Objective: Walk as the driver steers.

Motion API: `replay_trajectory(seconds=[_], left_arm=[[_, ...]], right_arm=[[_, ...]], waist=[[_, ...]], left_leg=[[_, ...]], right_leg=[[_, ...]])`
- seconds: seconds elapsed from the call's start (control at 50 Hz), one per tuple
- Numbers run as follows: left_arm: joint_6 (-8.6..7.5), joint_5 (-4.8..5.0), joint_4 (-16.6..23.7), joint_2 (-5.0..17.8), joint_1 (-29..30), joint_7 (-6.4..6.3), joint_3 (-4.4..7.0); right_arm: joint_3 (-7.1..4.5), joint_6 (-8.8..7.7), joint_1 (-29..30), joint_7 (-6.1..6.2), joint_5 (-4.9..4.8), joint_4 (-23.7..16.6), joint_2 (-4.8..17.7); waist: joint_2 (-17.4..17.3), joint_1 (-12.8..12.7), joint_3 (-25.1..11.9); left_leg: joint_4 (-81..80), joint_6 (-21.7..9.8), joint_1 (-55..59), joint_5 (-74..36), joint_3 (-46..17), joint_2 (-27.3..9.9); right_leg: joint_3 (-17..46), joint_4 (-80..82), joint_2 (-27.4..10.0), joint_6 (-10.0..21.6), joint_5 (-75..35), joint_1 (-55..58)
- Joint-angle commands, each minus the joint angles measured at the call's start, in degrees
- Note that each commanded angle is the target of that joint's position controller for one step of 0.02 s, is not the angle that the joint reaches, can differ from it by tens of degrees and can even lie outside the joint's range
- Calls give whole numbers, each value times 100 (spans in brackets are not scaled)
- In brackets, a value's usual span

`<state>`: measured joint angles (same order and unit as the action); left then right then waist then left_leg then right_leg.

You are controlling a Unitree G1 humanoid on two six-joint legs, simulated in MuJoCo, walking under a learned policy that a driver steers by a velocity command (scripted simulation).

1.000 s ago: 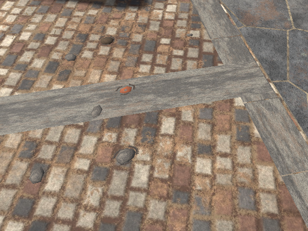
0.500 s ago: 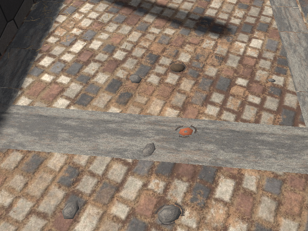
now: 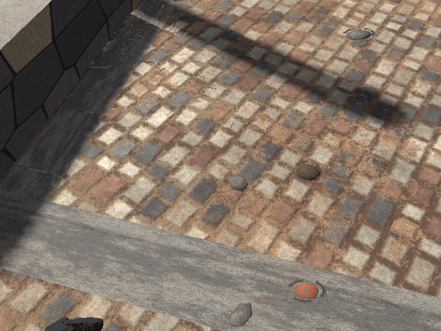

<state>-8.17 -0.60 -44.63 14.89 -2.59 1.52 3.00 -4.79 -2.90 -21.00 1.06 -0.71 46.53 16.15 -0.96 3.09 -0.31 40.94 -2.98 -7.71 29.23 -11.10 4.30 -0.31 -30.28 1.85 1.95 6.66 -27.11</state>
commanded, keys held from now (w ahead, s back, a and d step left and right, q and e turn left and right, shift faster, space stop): w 0.34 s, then w+e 0.56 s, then e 0.10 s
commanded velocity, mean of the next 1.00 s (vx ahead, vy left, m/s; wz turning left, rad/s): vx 0.49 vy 0.00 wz -0.20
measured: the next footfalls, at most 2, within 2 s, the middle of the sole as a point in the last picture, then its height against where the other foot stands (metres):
left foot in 0.48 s outside the picture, level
right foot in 1.00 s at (268, 271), level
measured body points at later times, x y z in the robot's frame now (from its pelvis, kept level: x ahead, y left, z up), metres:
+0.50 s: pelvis +0.27 +0.03 +0.00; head +0.30 +0.03 +0.45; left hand +0.22 +0.30 -0.13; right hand +0.52 -0.19 -0.06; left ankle +0.38 +0.14 -0.72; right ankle +0.11 -0.11 -0.71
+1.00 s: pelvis +0.52 -0.01 +0.00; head +0.55 -0.03 +0.45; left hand +0.79 +0.16 -0.09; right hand +0.46 -0.30 -0.13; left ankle +0.39 +0.15 -0.72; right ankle +0.62 -0.14 -0.72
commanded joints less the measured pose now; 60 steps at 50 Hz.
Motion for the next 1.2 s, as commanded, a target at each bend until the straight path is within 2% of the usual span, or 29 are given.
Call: replay_trajectory(seconds=[0.02,0.04,0.06,0.08,0.14,0.26,0.36,0.42,0.46,0.48,0.5,0.52,0.54,0.58,0.6,0.7,0.86,0.9,0.94,0.98,1.0,1.02,1.04,1.06,1.08,1.1,1.12,1.16,1.2], left_arm=[[23,160,-211,1065,-2011,45,357],[63,157,-122,781,-1611,22,271],[106,81,-50,711,-1274,17,213],[126,34,-46,613,-1090,14,175],[101,38,-147,546,-1157,-3,132],[190,144,-354,886,-1566,-110,204],[306,204,-587,920,-2113,-116,182],[414,224,-651,1042,-2153,-159,214],[451,232,-601,1124,-1941,-184,229],[430,171,-509,943,-1857,-180,160],[351,76,-315,407,-2112,-172,4],[259,190,-345,253,-2506,-158,-71],[248,336,-332,838,-2158,-158,106],[309,280,-174,803,-1542,-177,141],[389,225,-188,747,-1558,-190,184],[660,211,-34,407,-1465,-179,188],[595,168,524,248,-44,94,74],[602,177,699,301,195,150,78],[602,131,818,423,137,202,142],[591,125,654,764,-856,201,339],[594,110,465,1126,-1651,114,524],[649,93,415,1753,-1972,-41,650],[608,-7,746,2076,-1633,-14,636],[611,17,842,1633,-1717,43,532],[577,75,826,1369,-1436,50,461],[572,164,824,1164,-1116,29,414],[599,177,873,999,-858,-14,367],[630,31,988,1019,-637,-48,369],[631,20,992,1129,-629,-98,405]], right_arm=[[6,-178,-667,-9,-183,-341,570],[-37,-183,89,-13,-146,-494,768],[-21,-186,475,-8,-43,-594,697],[-30,-201,621,-19,34,-659,615],[5,-170,452,-54,12,-655,325],[132,-191,1430,-91,35,-962,77],[157,-243,2289,-222,-46,-1222,84],[97,-329,2343,-303,-54,-1333,259],[-62,-369,1457,-266,-13,-1095,565],[-195,-372,526,-203,62,-876,878],[-323,-329,-345,-133,200,-785,1399],[-274,-266,-517,-152,148,-690,1255],[-149,-248,-278,-152,105,-693,828],[-23,-272,473,-173,92,-689,479],[17,-317,761,-193,112,-677,317],[-80,-455,996,-156,175,-425,438],[-211,-295,467,-14,70,-85,846],[-247,-211,337,-14,5,-3,927],[-278,-97,485,22,-35,-21,1056],[-298,18,642,80,-102,-92,1177],[-248,9,626,84,-124,-118,1080],[-68,-59,384,55,181,-305,517],[84,-198,-166,-22,203,-486,286],[-40,-272,443,-61,21,-447,832],[-22,-279,843,-44,-92,-620,794],[-16,-239,897,42,2,-536,720],[-59,-159,899,110,93,-523,805],[-88,14,718,130,115,-544,787],[-51,80,667,158,147,-552,646]], waist=[[1372,-734,-1335],[748,-816,-609],[326,-689,-233],[313,-547,-29],[643,-348,-110],[506,-587,62],[514,-883,320],[603,-691,348],[605,-129,-154],[485,292,-846],[-546,439,-1806],[-1637,323,-2477],[-994,359,-1658],[-443,58,-515],[-520,-143,-266],[-322,-451,133],[-82,36,531],[-114,88,600],[-253,-78,507],[-396,-635,-175],[-200,-1047,-640],[1074,-843,-1175],[1679,-405,-2390],[490,-905,-2611],[437,-792,-1840],[19,-568,-1152],[140,-396,-843],[359,-131,-739],[400,-62,-809]], left_leg=[[3421,50,-3673,291,-114,-139],[3441,18,-3853,-272,46,-367],[3211,19,-3651,-689,286,-610],[2838,26,-3478,-978,371,-808],[2190,85,-3002,-1215,607,-1027],[224,283,-3067,-2694,917,-1032],[-809,248,-2735,-3151,1083,-775],[-1238,96,-2446,-2644,1018,-643],[-1581,-105,-999,-2609,1176,-437],[-1345,-335,547,-2807,888,-806],[-1203,-913,2783,-2694,-895,-2286],[-1943,-1381,3278,-1851,-2760,-3038],[-2156,-1165,2615,-1287,-2288,-2786],[-2585,-890,1011,-1597,-916,-2330],[-2822,-815,469,-1849,-446,-2133],[-3369,-852,-230,-2891,820,-2004],[-3334,-636,524,-3166,1958,-2026],[-3131,-567,959,-3372,2051,-2148],[-2442,-412,1161,-5241,2250,-2138],[-889,-168,1088,-6996,2402,-1925],[389,134,469,-6352,2516,-1626],[2338,524,-1281,-2064,2466,-1127],[4228,814,-2912,1254,1371,-94],[4352,685,-3099,935,523,-419],[4010,562,-3350,431,620,-609],[3540,573,-3324,11,690,-833],[3189,587,-3063,-245,680,-953],[2908,615,-2448,-493,693,-912],[2459,703,-2330,-707,735,-797]], right_leg=[[4489,1384,-2380,1442,2290,4450],[3576,1436,-2164,1182,2139,3696],[2912,1541,-1930,1089,1410,2930],[2499,1660,-1740,1082,818,2437],[1722,1935,-1426,1087,-222,2020],[805,2206,-1261,999,-1141,2068],[712,2022,-1370,898,-1001,2341],[993,1629,-1588,793,-1315,2696],[843,701,-1366,599,-2454,2519],[635,-459,-1052,405,-2205,1815],[202,-2596,-348,31,-212,-150],[565,-3863,-16,-67,2710,-1230],[817,-4382,-346,-56,2460,-1689],[577,-4103,-764,-58,1563,-1574],[613,-3850,-916,-65,1283,-1307],[693,-3332,-1034,-208,366,-1211],[100,-1114,-877,-70,-876,-1284],[-33,-869,-825,52,-496,-1390],[-362,-660,-533,204,28,-1013],[-695,-387,18,433,115,353],[-553,118,180,637,-818,1716],[1133,-170,-1061,1061,-3269,3442],[4096,241,-2501,2499,-3781,4866],[3586,501,-2266,2216,-3723,4686],[2740,529,-1999,1955,-3452,4026],[2224,635,-1661,1655,-3108,3150],[1968,789,-1494,1542,-2906,2416],[1784,1029,-1314,1512,-2986,1513],[1576,1026,-1196,1502,-3294,1247]])
Velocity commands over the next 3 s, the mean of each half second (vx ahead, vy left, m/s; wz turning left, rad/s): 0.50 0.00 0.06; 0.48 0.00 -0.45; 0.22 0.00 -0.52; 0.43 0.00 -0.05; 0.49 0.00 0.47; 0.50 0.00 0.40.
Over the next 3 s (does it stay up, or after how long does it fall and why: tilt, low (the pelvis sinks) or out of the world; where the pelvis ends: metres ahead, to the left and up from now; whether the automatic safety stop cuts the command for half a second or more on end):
stays up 1.36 -0.37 0.00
